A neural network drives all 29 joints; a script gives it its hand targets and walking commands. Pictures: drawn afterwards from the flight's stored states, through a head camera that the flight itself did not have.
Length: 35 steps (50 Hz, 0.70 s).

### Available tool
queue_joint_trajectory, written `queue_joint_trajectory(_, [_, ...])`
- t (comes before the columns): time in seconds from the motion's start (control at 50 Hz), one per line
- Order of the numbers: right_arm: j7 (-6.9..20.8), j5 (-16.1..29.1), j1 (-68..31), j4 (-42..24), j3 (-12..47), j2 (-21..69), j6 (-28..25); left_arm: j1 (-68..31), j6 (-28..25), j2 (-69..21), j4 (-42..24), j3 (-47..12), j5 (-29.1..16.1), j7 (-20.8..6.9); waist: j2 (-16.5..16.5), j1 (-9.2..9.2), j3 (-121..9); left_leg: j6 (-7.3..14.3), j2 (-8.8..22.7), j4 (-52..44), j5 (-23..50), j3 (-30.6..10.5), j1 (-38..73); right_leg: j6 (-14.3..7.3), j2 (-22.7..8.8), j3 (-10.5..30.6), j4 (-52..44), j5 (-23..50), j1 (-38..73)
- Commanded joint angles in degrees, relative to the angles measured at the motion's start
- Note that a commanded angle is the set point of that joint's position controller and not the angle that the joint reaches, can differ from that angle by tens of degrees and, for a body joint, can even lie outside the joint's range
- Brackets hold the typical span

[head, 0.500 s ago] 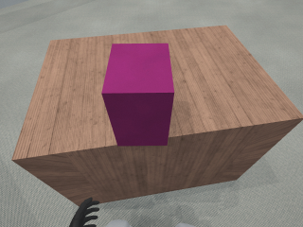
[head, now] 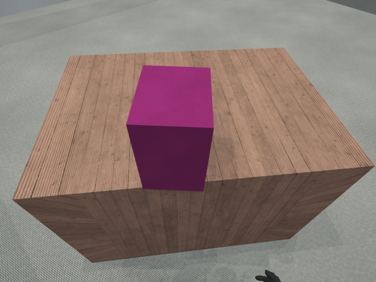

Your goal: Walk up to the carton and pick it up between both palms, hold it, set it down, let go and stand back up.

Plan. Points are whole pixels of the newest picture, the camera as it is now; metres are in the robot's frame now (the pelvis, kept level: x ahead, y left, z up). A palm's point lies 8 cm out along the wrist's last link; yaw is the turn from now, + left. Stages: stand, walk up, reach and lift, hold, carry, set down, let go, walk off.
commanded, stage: walk up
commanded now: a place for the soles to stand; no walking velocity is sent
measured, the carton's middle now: (174, 131) +0.44 +0.04 +0.05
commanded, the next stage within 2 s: none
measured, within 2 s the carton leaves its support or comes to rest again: neither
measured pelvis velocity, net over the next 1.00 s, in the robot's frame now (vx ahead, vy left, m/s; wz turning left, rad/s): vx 0.01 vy -0.11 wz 0.09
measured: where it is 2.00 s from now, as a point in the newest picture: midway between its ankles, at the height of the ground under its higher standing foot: outside the picture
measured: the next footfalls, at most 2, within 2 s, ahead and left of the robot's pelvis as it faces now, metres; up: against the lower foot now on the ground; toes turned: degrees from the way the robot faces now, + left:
right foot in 0.78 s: +0.11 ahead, -0.18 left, +0.00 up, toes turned +3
left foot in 1.26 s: +0.03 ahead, +0.02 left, +0.00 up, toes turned +12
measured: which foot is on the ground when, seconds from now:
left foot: down 0.00-0.80, up 0.82-1.00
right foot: down 0.00-0.58, up 0.60-0.76, down 0.78-1.00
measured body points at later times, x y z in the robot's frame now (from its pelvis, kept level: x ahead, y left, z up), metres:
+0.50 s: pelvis +0.01 -0.01 +0.00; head +0.02 +0.00 +0.45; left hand +0.08 +0.21 -0.14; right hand +0.08 -0.22 -0.14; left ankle -0.02 +0.15 -0.73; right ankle +0.02 -0.07 -0.73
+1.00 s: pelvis +0.01 -0.11 -0.01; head +0.03 -0.11 +0.44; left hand +0.11 +0.11 -0.13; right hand +0.13 -0.35 -0.14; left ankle -0.01 +0.01 -0.67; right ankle +0.07 -0.19 -0.73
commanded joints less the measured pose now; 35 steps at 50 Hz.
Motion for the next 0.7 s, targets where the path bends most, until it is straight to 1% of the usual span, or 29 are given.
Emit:
queue_joint_trajectory(0.0, [-0.56, -0.2, 1.53, -3.65, -1.09, -4.68, -1.36, 1.19, -1.53, 6.59, -5.13, 2.23, -0.06, 0.13, -1.52, -0.26, -0.83, 2.78, 1.11, -4.0, 6.64, -1.27, -2.29, 1.69, -8.91, 10.46, -8.91, 9.36, 3.97])
queue_joint_trajectory(0.02, [-0.61, -0.1, 0.84, -3.44, -1.05, -4.85, -1.45, 1.37, -1.53, 6.11, -5.33, 2.16, -0.14, 0.21, -0.92, 0.04, 0.31, 2.95, 1.36, -4.23, 7.54, -2.05, -2.89, 2.02, -8.74, 10.26, -8.6, 10.85, 3.46])
queue_joint_trajectory(0.04, [-0.58, 0.08, 0.67, -2.89, -0.83, -4.4, -1.28, 1.52, -1.43, 6.42, -5.0, 2.28, -0.01, 0.29, -1.17, -0.19, 0.37, 2.4, 1.29, -4.22, 6.34, -1.3, -3.82, 2.17, -8.62, 9.8, -8.75, 9.71, 4.06])
queue_joint_trajectory(0.06, [-0.66, -0.02, 1.09, -3.41, -0.77, -4.34, -1.32, 1.24, -1.5, 6.84, -5.28, 2.44, 0.13, 0.38, -2.53, -0.45, -1.25, 2.5, 1.31, -3.06, 7.74, -0.84, -2.92, 1.83, -8.9, 9.68, -8.47, 12.7, 5.12])
queue_joint_trajectory(0.08, [-0.65, -0.29, 0.68, -3.1, -0.89, -4.7, -1.31, 1.18, -1.55, 6.26, -5.25, 2.44, -0.1, 0.44, -2.29, -0.23, -2.13, 2.4, 1.13, -2.52, 7.99, -0.71, -2.17, 1.8, -9.24, 9.46, -8.63, 14.19, 5.03])
queue_joint_trajectory(0.14, [-0.77, -0.02, 1.47, -1.97, -0.79, -4.67, -0.92, 0.59, -1.2, 7.25, -5.0, 2.75, 0.11, 0.59, -3.53, -0.35, -1.6, 1.83, 0.94, -3.31, 5.14, 0.06, -2.1, 1.76, -9.4, 10.33, -9.63, 8.8, 5.23])
queue_joint_trajectory(0.16, [-0.84, -0.06, 1.64, -1.45, -0.83, -4.63, -0.81, 0.3, -1.19, 6.96, -4.84, 2.84, 0.24, 0.68, -3.08, -0.51, -0.97, 1.71, 0.87, -3.28, 5.23, -0.26, -2.81, 1.83, -9.3, 10.17, -9.32, 10.0, 5.55])
queue_joint_trajectory(0.18, [-0.88, -0.24, 0.93, -1.68, -0.87, -4.66, -0.78, 1.06, -1.16, 6.42, -4.93, 2.81, -0.13, 0.69, -1.74, -0.01, -0.79, 2.03, 1.02, -3.82, 6.37, -0.22, -2.45, 2.02, -9.42, 9.5, -8.88, 11.29, 5.4])
queue_joint_trajectory(0.2, [-0.87, -0.09, 0.96, -1.42, -0.75, -4.97, -0.83, 0.71, -1.16, 6.64, -4.8, 2.77, 0.19, 0.74, 0.11, -0.25, 0.48, 1.87, 1.58, -3.93, 7.39, -0.42, -3.94, 1.7, -9.05, 8.83, -8.21, 12.0, 5.32])
queue_joint_trajectory(0.22, [-0.78, -0.24, 0.75, -1.41, -0.67, -4.46, -0.76, 1.53, -1.15, 6.57, -5.02, 2.86, 0.25, 0.74, 1.13, 0.12, 0.04, 1.89, 1.01, -3.96, 6.11, -0.22, -2.98, 1.85, -9.12, 9.04, -8.94, 9.23, 4.36])
queue_joint_trajectory(0.24, [-0.75, 0.03, 1.3, -1.61, -0.67, -4.68, -0.81, 0.78, -1.03, 6.15, -4.96, 2.57, 0.25, 0.74, -0.55, -0.47, 1.08, 1.88, 1.7, -4.52, 7.01, -1.06, -2.83, 1.57, -8.22, 8.51, -8.9, 8.35, 3.64])
queue_joint_trajectory(0.26, [-0.81, -0.06, 1.52, -1.25, -0.93, -4.71, -0.79, 0.92, -1.02, 6.21, -4.52, 2.63, 0.09, 0.78, -0.8, 0.1, 0.93, 2.04, 1.73, -4.3, 7.21, -1.19, -2.56, 2.26, -8.56, 9.01, -9.31, 7.94, 3.82])
queue_joint_trajectory(0.3, [-0.8, -0.24, 1.79, -1.08, -1.03, -5.13, -0.79, 1.35, -1.09, 6.57, -4.34, 2.66, 0.04, 0.79, 0.57, -0.02, 0.05, 1.88, 1.39, -3.84, 7.16, -0.9, -2.77, 2.16, -8.97, 9.59, -8.89, 10.11, 5.45])
queue_joint_trajectory(0.34, [-0.73, -0.14, 1.41, -1.12, -0.76, -5.16, -0.96, 0.76, -1.17, 6.67, -4.61, 2.75, 0.04, 0.68, 0.73, -0.04, -1.38, 2.18, 1.39, -4.5, 6.94, -1.35, -2.78, 1.3, -8.5, 9.07, -7.91, 8.7, 6.27])
queue_joint_trajectory(0.36, [-0.72, 0.06, 1.93, -0.83, -0.61, -4.81, -0.98, 0.38, -1.1, 6.66, -4.29, 2.85, 0.0, 0.65, 0.28, -0.32, -1.1, 2.31, 1.94, -5.37, 7.14, -1.39, -2.94, 0.89, -7.81, 8.26, -7.7, 7.3, 6.13])
queue_joint_trajectory(0.38, [-0.69, -0.04, 1.29, -0.74, -0.79, -5.38, -1.0, 0.71, -1.11, 5.95, -4.54, 2.61, 0.19, 0.61, -0.03, 0.14, -0.97, 2.41, 1.86, -4.92, 7.97, -1.76, -2.45, 1.32, -7.55, 7.68, -7.68, 9.38, 6.55])
queue_joint_trajectory(0.4, [-0.76, 0.13, 1.29, -0.9, -0.87, -5.38, -1.01, 0.12, -1.16, 6.07, -4.38, 2.6, -0.15, 0.68, -0.44, -0.29, 0.13, 2.3, 1.86, -5.33, 8.41, -1.66, -3.31, 1.14, -7.46, 7.77, -7.44, 9.28, 5.33])
queue_joint_trajectory(0.42, [-0.79, -0.01, 2.17, -0.76, -0.81, -5.37, -0.86, 0.66, -1.22, 6.33, -3.96, 2.65, 0.11, 0.67, 0.42, -0.42, -0.29, 2.27, 1.7, -4.84, 7.43, -1.07, -2.42, 0.88, -8.46, 8.44, -7.93, 8.68, 5.28])
queue_joint_trajectory(0.44, [-0.75, 0.01, 1.96, -0.27, -0.85, -5.62, -0.74, 0.71, -1.2, 6.37, -3.97, 2.7, 0.27, 0.65, 0.32, -0.33, 0.54, 2.05, 1.75, -5.11, 6.29, -1.2, -3.38, 1.3, -8.06, 8.53, -8.38, 8.54, 5.54])
queue_joint_trajectory(0.46, [-0.68, -0.1, 1.98, -0.59, -0.74, -5.42, -0.62, 1.23, -1.12, 6.77, -3.9, 2.63, -0.13, 0.7, 1.78, -0.16, 1.08, 2.06, 1.6, -5.26, 6.27, -1.11, -3.7, 1.29, -8.38, 8.53, -8.29, 7.7, 4.98])
queue_joint_trajectory(0.52, [-0.68, 0.17, 2.41, -0.07, -0.77, -5.64, -0.77, 0.52, -1.17, 6.46, -3.68, 2.44, 0.1, 0.63, -0.13, -0.57, 0.89, 2.29, 2.06, -5.46, 8.16, -1.66, -2.87, 1.18, -7.6, 7.99, -8.31, 8.41, 4.82])
queue_joint_trajectory(0.54, [-2.85, -0.38, 6.12, -1.32, -2.52, -6.66, -1.1, -7.04, 0.26, 10.76, -6.95, 4.14, 1.88, -0.69, -6.43, -3.72, 1.28, 4.07, 7.31, -6.31, 12.76, -7.95, 2.21, 1.39, -4.42, 2.33, 0.6, 3.7, -2.62])
queue_joint_trajectory(0.56, [-3.93, -0.84, 8.65, -1.41, -3.95, -10.06, -1.29, -8.99, 1.26, 8.84, -9.07, 3.7, 2.65, -1.33, -0.4, -4.27, 0.71, 8.39, 13.91, -7.88, 14.04, -17.24, 6.81, 2.65, -2.38, 1.74, 7.62, -3.66, -11.32])
queue_joint_trajectory(0.58, [-5.04, -1.24, 8.44, -2.13, -5.54, -12.14, -1.52, -9.28, 2.01, 6.41, -10.95, 3.03, 2.89, -1.66, 8.6, -4.12, 2.2, 12.37, 20.62, -9.9, 16.74, -24.08, 7.78, 2.98, -4.03, 4.22, 14.69, -14.52, -18.29])
queue_joint_trajectory(0.6, [-6.05, -1.34, 8.74, -2.99, -6.15, -12.08, -1.76, -11.61, 2.51, 6.89, -12.25, 3.11, 3.17, -1.67, 9.61, -5.24, 3.45, 14.9, 24.36, -11.35, 19.32, -27.94, 6.72, 2.91, -6.15, 7.58, 22.06, -20.09, -22.54])
queue_joint_trajectory(0.62, [-6.75, -1.8, 7.96, -3.4, -6.42, -11.61, -1.94, -11.78, 2.57, 6.44, -13.16, 2.65, 2.9, -1.55, 9.81, -4.58, 3.38, 15.84, 24.84, -11.58, 20.42, -27.39, 7.84, 2.97, -7.76, 10.36, 25.48, -21.11, -25.66])
queue_joint_trajectory(0.64, [-7.03, -2.14, 6.79, -4.15, -6.35, -11.17, -2.06, -12.41, 2.58, 5.94, -13.32, 2.23, 2.83, -1.49, 9.66, -4.07, 4.01, 14.9, 23.8, -11.67, 19.68, -25.67, 7.32, 3.29, -9.48, 11.36, 25.58, -19.43, -27.07])
queue_joint_trajectory(0.66, [-6.9, -1.88, 4.99, -4.99, -6.04, -9.94, -2.25, -12.9, 2.53, 5.83, -13.77, 1.93, 2.91, -1.69, 8.21, -3.25, 2.83, 12.65, 21.04, -11.47, 19.16, -21.52, 7.7, 3.92, -9.99, 11.1, 23.51, -16.56, -26.6])
queue_joint_trajectory(0.68, [-6.4, -2.0, 3.38, -5.63, -6.14, -10.24, -2.49, -11.63, 2.41, 5.34, -13.28, 1.64, 2.78, -2.07, 7.51, -2.1, 0.03, 11.21, 18.39, -11.0, 18.14, -17.99, 5.64, 4.81, -9.6, 9.28, 20.65, -13.64, -22.09])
